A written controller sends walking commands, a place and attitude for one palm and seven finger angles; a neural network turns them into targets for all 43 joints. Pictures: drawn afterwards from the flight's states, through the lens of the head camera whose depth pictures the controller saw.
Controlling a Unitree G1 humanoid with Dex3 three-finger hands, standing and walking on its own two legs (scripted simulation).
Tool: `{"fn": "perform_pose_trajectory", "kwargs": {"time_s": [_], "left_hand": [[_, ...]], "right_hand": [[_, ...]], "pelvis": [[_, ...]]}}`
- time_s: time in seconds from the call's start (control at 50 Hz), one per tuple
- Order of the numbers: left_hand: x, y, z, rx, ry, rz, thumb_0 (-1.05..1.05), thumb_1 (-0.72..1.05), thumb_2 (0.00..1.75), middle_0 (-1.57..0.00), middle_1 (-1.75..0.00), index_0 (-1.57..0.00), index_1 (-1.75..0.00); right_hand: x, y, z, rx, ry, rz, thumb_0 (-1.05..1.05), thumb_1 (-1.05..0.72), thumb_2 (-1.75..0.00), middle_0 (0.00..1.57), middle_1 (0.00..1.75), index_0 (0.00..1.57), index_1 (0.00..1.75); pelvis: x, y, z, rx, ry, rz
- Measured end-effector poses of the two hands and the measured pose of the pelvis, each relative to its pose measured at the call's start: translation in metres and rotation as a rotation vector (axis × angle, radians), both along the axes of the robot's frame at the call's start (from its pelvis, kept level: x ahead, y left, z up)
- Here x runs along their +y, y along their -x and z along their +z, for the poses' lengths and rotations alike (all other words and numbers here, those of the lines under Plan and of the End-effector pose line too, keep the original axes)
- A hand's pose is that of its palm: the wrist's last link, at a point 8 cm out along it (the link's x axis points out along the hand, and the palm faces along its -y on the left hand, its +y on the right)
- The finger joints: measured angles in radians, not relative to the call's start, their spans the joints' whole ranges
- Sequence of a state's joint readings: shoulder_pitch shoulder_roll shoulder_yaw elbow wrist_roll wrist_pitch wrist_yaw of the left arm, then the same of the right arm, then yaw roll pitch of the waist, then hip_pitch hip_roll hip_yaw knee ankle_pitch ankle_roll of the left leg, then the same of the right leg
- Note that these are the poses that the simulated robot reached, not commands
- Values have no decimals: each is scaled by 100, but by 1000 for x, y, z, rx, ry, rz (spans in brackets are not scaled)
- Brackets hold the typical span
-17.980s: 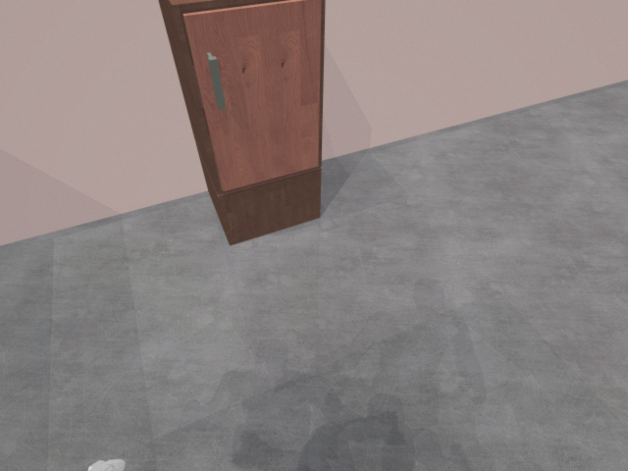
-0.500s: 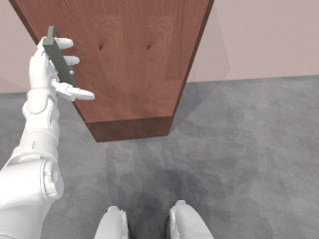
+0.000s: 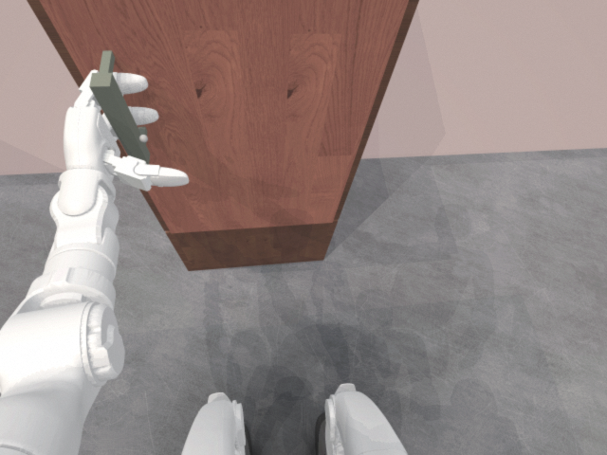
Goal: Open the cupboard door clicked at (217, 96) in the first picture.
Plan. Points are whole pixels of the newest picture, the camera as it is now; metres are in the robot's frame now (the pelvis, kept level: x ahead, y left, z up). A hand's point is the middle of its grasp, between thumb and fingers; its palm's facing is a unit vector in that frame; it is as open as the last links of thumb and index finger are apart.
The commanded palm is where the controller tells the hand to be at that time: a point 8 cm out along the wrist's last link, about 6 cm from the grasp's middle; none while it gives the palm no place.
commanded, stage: close the thumb around the handle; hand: left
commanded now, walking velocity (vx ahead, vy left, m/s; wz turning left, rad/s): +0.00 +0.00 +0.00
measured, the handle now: (125, 113) +0.55 +0.20 +0.06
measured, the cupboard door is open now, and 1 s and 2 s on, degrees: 0 9 42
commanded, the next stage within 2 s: pull the door open along its arc in 0.56 s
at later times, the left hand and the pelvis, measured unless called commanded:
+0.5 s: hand (144, 138) +0.51 +0.17 +0.06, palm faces +0.04 -1.00 -0.03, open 5.7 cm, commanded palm +0.48 +0.20 +0.06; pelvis +0.00 +0.00 +0.00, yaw +0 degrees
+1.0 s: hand (149, 172) +0.45 +0.16 +0.06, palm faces +0.02 -1.00 -0.02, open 5.7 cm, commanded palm +0.39 +0.20 +0.06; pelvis +0.02 +0.00 +0.02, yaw -1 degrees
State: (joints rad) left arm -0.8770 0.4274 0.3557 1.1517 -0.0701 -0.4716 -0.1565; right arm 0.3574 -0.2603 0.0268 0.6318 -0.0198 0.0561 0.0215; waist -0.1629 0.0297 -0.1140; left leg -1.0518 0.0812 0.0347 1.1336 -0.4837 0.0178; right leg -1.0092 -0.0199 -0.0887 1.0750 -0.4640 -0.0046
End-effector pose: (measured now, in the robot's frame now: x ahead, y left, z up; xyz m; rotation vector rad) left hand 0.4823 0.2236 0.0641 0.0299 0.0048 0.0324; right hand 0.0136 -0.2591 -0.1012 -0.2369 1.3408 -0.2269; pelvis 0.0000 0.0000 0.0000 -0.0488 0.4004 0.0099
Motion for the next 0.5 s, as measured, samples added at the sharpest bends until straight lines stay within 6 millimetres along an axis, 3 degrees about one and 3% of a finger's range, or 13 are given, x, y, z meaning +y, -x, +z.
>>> {"fn": "perform_pose_trajectory", "kwargs": {"time_s": [0.14, 0.5], "left_hand": [[0, -1, 0, 0, -2, 2, -1, -16, 45, -33, -124, -33, -125], [0, 0, 0, 4, -1, 12, 0, 74, 83, -39, -133, -36, -133]], "right_hand": [[0, 0, -1, 8, -1, 6, 0, -91, -90, 20, 30, 21, 30], [4, 5, -1, 18, -13, -9, 0, -91, -90, 20, 30, 21, 30]], "pelvis": [[0, 0, -1, 4, 2, 4], [1, -2, 1, 0, 1, -1]]}}
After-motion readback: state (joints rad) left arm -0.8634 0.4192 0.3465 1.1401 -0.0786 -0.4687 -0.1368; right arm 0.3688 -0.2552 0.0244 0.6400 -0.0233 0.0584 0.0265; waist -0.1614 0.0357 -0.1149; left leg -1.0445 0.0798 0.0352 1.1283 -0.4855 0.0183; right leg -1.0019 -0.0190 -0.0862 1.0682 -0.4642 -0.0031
